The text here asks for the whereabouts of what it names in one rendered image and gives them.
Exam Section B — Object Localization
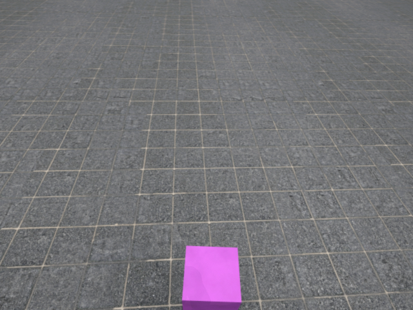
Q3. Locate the carton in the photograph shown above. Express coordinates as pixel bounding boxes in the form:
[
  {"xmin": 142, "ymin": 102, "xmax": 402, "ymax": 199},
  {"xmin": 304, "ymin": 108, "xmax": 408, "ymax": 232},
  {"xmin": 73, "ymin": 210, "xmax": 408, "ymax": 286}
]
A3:
[{"xmin": 182, "ymin": 246, "xmax": 241, "ymax": 310}]

